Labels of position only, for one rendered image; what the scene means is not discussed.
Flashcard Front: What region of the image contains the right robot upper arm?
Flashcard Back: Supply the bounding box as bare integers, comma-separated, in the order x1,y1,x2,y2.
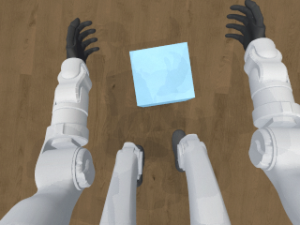
248,127,300,225

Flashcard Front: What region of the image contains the carton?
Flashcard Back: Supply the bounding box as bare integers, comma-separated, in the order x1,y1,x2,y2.
129,42,195,107

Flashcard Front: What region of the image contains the robot left hand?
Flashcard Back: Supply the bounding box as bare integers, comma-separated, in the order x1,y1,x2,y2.
66,18,99,64

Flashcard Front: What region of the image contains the robot right hand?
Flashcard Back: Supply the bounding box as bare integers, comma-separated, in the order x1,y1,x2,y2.
225,0,266,51

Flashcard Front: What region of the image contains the left robot forearm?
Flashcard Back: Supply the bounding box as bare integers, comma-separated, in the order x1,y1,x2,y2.
35,57,92,187

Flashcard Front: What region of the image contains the right robot forearm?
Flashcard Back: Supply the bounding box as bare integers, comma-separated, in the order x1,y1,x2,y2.
244,37,300,128

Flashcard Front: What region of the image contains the left robot thigh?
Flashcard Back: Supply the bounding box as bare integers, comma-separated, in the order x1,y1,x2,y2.
99,147,143,225

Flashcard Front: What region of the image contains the left robot upper arm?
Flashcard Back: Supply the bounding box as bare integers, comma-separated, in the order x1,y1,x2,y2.
0,146,96,225

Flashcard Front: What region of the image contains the robot right shin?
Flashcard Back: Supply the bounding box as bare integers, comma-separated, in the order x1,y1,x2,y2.
177,134,207,160

